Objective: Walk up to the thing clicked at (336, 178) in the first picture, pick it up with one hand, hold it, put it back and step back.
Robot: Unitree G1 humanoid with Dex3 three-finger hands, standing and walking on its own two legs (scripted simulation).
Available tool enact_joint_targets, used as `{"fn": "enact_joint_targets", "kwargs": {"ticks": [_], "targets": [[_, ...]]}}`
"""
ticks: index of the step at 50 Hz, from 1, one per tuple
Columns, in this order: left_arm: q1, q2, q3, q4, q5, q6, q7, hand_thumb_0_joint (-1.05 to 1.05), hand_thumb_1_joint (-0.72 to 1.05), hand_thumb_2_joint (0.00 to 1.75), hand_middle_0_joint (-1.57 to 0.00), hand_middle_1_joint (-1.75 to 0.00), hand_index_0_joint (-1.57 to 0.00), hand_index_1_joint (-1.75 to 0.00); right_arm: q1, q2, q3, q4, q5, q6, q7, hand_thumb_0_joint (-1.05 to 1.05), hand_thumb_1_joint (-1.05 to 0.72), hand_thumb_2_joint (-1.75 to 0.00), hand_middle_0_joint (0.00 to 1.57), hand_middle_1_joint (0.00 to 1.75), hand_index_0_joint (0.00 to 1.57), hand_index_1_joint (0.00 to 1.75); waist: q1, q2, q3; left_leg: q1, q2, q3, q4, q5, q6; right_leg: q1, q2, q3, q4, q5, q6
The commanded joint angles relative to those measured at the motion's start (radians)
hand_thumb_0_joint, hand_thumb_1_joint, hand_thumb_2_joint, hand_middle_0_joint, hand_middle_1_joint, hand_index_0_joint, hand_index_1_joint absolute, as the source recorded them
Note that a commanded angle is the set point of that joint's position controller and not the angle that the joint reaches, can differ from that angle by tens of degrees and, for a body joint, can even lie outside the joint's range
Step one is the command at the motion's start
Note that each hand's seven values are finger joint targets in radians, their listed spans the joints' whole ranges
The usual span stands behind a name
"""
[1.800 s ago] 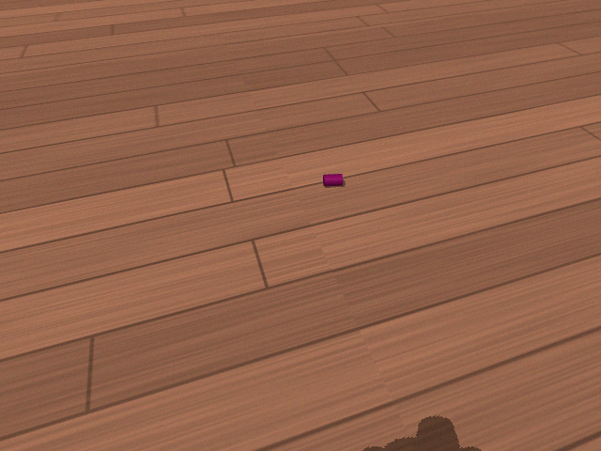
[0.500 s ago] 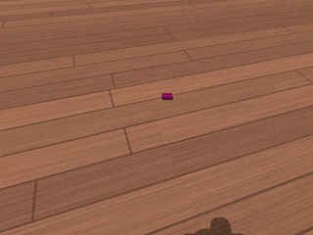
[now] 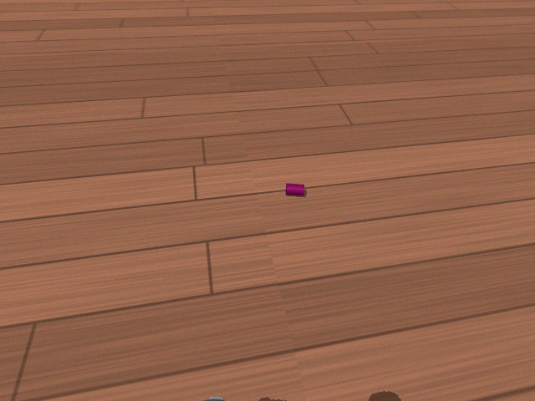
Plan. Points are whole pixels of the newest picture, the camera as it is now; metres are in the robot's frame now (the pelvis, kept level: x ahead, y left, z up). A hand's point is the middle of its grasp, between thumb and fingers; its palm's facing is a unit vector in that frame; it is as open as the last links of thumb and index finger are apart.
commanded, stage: walk up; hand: left
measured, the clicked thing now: (294, 189) +1.29 -0.08 -0.74
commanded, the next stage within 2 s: none
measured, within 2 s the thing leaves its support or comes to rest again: neither
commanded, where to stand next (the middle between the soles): +0.96 -0.33 m, yaw +4 degrees
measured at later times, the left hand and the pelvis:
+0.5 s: hand (188, 294) +0.35 +0.19 -0.13, palm faces -0.01 -0.91 -0.41, open 7.4 cm; pelvis +0.24 -0.10 -0.03, yaw +0 degrees
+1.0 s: hand (238, 248) +0.49 +0.11 -0.17, palm faces -0.06 -0.95 -0.30, open 7.4 cm; pelvis +0.45 -0.16 -0.01, yaw +0 degrees
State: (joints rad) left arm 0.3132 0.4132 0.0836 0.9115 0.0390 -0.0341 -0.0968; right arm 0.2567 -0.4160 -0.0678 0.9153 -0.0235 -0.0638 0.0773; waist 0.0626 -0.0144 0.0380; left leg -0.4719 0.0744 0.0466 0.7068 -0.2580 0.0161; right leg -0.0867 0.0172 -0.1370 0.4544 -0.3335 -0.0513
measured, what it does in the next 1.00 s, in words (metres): walks ahead: left foot, then right foot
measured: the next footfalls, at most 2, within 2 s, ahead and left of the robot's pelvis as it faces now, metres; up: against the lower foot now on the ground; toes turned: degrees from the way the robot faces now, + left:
left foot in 0.06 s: +0.18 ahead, +0.12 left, +0.00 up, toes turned +6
right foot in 0.44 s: +0.36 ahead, -0.24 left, +0.00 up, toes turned -6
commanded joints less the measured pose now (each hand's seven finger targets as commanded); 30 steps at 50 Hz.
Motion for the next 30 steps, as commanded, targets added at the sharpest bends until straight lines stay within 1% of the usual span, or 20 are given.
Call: {"fn": "enact_joint_targets", "kwargs": {"ticks": [1,2,3,4,5,6,8,10,13,15,19,20,21,22,23,24,25,27,28,30], "targets": [[-0.059,0.261,0.058,-0.123,-0.01,-0.024,0.013,0.0,0.9,0.9,-0.2,-0.3,-0.2,-0.3,-0.004,-0.189,-0.066,-0.084,0.007,-0.046,-0.03,0.0,-0.9,-0.9,0.2,0.3,0.2,0.3,-0.046,0.002,0.047,0.231,-0.041,0.071,-0.167,0.08,0.01,-0.196,-0.227,0.165,-0.094,-0.043,-0.136],[-0.055,0.232,0.044,-0.131,-0.009,-0.024,0.014,0.0,0.9,0.9,-0.2,-0.3,-0.2,-0.3,0.092,-0.216,-0.079,-0.065,0.004,-0.054,-0.044,0.0,-0.9,-0.9,0.2,0.3,0.2,0.3,-0.104,0.057,-0.02,0.414,-0.063,0.06,-0.182,0.065,0.032,-0.249,-0.197,0.126,0.069,0.162,-0.113],[-0.012,0.177,0.028,-0.136,-0.018,-0.023,0.019,0.0,0.9,0.9,-0.2,-0.3,-0.2,-0.3,0.215,-0.269,-0.097,-0.046,-0.008,-0.062,-0.058,0.0,-0.9,-0.9,0.2,0.3,0.2,0.3,-0.154,0.206,-0.117,0.596,0.021,-0.089,-0.264,-0.069,0.083,-0.337,-0.125,0.059,0.377,0.249,-0.073],[0.022,0.121,0.019,-0.154,-0.027,-0.021,0.021,0.0,0.9,0.9,-0.2,-0.3,-0.2,-0.3,0.281,-0.375,-0.125,-0.066,-0.024,-0.065,-0.074,0.0,-0.9,-0.9,0.2,0.3,0.2,0.3,-0.161,0.357,-0.171,0.755,0.33,-0.631,-0.376,-0.246,0.191,-0.618,0.022,0.045,0.637,-0.13,0.002],[-0.03,0.258,0.047,-0.149,-0.014,-0.015,0.035,0.0,0.9,0.9,-0.2,-0.3,-0.2,-0.3,0.249,-0.402,-0.135,-0.09,0.018,-0.061,-0.075,0.0,-0.9,-0.9,0.2,0.3,0.2,0.3,-0.176,0.177,-0.164,0.67,0.415,-0.814,-0.459,-0.364,0.293,-0.638,-0.02,0.213,0.724,-0.219,-0.007],[-0.064,0.281,0.043,-0.148,-0.017,-0.017,0.037,0.0,0.9,0.9,-0.2,-0.3,-0.2,-0.3,0.206,-0.361,-0.124,-0.094,0.028,-0.061,-0.078,0.0,-0.9,-0.9,0.2,0.3,0.2,0.3,-0.159,0.054,-0.108,0.637,0.383,-0.675,-0.435,-0.248,0.28,-0.668,-0.062,0.251,0.766,-0.133,0.007],[-0.042,0.249,0.045,-0.121,-0.027,-0.022,0.033,0.0,0.9,0.9,-0.2,-0.3,-0.2,-0.3,0.128,-0.295,-0.087,-0.124,0.027,-0.064,-0.083,0.0,-0.9,-0.9,0.2,0.3,0.2,0.3,-0.104,0.049,-0.01,0.479,0.294,-0.427,-0.395,-0.002,0.227,-0.622,-0.115,0.265,0.722,-0.054,0.017],[0.004,0.23,0.046,-0.102,-0.023,-0.012,0.018,0.0,0.9,0.9,-0.2,-0.3,-0.2,-0.3,0.079,-0.281,-0.074,-0.127,0.03,-0.072,-0.078,0.0,-0.9,-0.9,0.2,0.3,0.2,0.3,-0.067,0.11,0.028,0.323,0.252,-0.253,-0.404,0.096,0.209,-0.527,-0.15,0.234,0.625,-0.02,0.036],[-0.074,0.199,0.044,-0.134,-0.022,-0.006,-0.011,0.0,0.9,0.9,-0.2,-0.3,-0.2,-0.3,0.073,-0.313,-0.082,-0.143,0.016,-0.08,-0.075,0.0,-0.9,-0.9,0.2,0.3,0.2,0.3,-0.083,0.171,0.046,0.269,0.241,-0.154,-0.418,0.124,0.226,-0.484,-0.164,0.177,0.415,-0.012,0.05],[-0.099,0.2,0.049,-0.137,-0.02,-0.007,-0.023,0.0,0.9,0.9,-0.2,-0.3,-0.2,-0.3,0.052,-0.33,-0.086,-0.148,0.018,-0.086,-0.071,0.0,-0.9,-0.9,0.2,0.3,0.2,0.3,-0.071,0.181,0.033,0.201,0.231,-0.131,-0.426,-0.02,0.201,-0.386,-0.168,0.16,0.307,0.074,0.039],[-0.033,0.205,0.068,-0.088,-0.02,-0.003,-0.03,0.0,0.9,0.9,-0.2,-0.3,-0.2,-0.3,-0.024,-0.332,-0.083,-0.139,0.017,-0.069,-0.068,0.0,-0.9,-0.9,0.2,0.3,0.2,0.3,-0.003,0.144,-0.009,0.08,0.174,-0.05,-0.338,-0.154,0.141,-0.131,-0.097,0.036,0.215,0.185,0.035],[-0.002,0.218,0.077,-0.076,-0.016,-0.005,-0.027,0.0,0.9,0.9,-0.2,-0.3,-0.2,-0.3,-0.037,-0.319,-0.076,-0.138,0.015,-0.063,-0.07,0.0,-0.9,-0.9,0.2,0.3,0.2,0.3,0.024,0.112,-0.017,0.056,0.159,-0.03,-0.255,-0.117,0.125,-0.064,-0.079,0.019,0.209,0.155,0.03],[0.048,0.245,0.091,-0.063,-0.015,-0.011,-0.02,0.0,0.9,0.9,-0.2,-0.3,-0.2,-0.3,-0.002,-0.283,-0.063,-0.129,0.009,-0.058,-0.071,0.0,-0.9,-0.9,0.2,0.3,0.2,0.3,0.049,0.004,-0.049,0.018,0.114,0.017,-0.06,-0.006,0.105,0.047,-0.053,0.023,0.165,0.078,0.018],[0.161,0.307,0.12,-0.041,-0.008,-0.023,-0.004,0.0,0.9,0.9,-0.2,-0.3,-0.2,-0.3,0.052,-0.221,-0.039,-0.128,0.009,-0.053,-0.072,0.0,-0.9,-0.9,0.2,0.3,0.2,0.3,0.102,-0.222,-0.091,-0.1,0.029,0.078,0.307,0.035,0.071,0.188,-0.116,0.17,0.041,-0.146,-0.019],[0.188,0.402,0.125,-0.066,-0.016,-0.034,0.014,0.0,0.9,0.9,-0.2,-0.3,-0.2,-0.3,0.055,-0.159,-0.015,-0.168,0.032,-0.057,-0.076,0.0,-0.9,-0.9,0.2,0.3,0.2,0.3,0.095,-0.447,-0.075,-0.319,-0.102,0.063,0.516,-0.265,0.025,0.182,-0.395,0.709,-0.224,-0.257,-0.122],[0.093,0.409,0.117,-0.092,-0.028,-0.03,0.018,0.0,0.9,0.9,-0.2,-0.3,-0.2,-0.3,-0.013,-0.252,-0.044,-0.149,0.016,-0.043,-0.087,0.0,-0.9,-0.9,0.2,0.3,0.2,0.3,0.078,-0.274,-0.008,-0.29,-0.02,-0.065,0.596,-0.274,0.029,0.019,-0.457,0.815,-0.274,-0.397,-0.204],[0.03,0.374,0.108,-0.114,-0.037,-0.026,0.023,0.0,0.9,0.9,-0.2,-0.3,-0.2,-0.3,-0.007,-0.271,-0.046,-0.12,0.031,-0.041,-0.085,0.0,-0.9,-0.9,0.2,0.3,0.2,0.3,0.039,-0.158,0.034,-0.252,0.017,-0.12,0.583,-0.187,0.033,-0.068,-0.417,0.681,-0.261,-0.401,-0.2],[-0.061,0.308,0.085,-0.132,-0.029,-0.031,0.035,0.0,0.9,0.9,-0.2,-0.3,-0.2,-0.3,0.087,-0.252,-0.042,-0.063,0.036,-0.04,-0.072,0.0,-0.9,-0.9,0.2,0.3,0.2,0.3,-0.031,-0.181,0.043,-0.179,0.061,-0.078,0.452,-0.101,0.034,-0.131,-0.31,0.463,-0.21,-0.293,-0.163],[-0.068,0.283,0.077,-0.131,-0.028,-0.034,0.034,0.0,0.9,0.9,-0.2,-0.3,-0.2,-0.3,0.117,-0.244,-0.041,-0.046,0.031,-0.039,-0.065,0.0,-0.9,-0.9,0.2,0.3,0.2,0.3,-0.043,-0.202,0.048,-0.129,0.063,-0.06,0.402,-0.08,0.028,-0.182,-0.283,0.391,-0.211,-0.221,-0.16],[-0.039,0.265,0.069,-0.136,-0.024,-0.042,0.033,0.0,0.9,0.9,-0.2,-0.3,-0.2,-0.3,0.118,-0.227,-0.04,-0.039,0.022,-0.037,-0.05,0.0,-0.9,-0.9,0.2,0.3,0.2,0.3,-0.035,-0.186,0.034,-0.097,0.041,-0.02,0.29,-0.065,0.013,-0.163,-0.244,0.304,-0.196,-0.087,-0.163]]}}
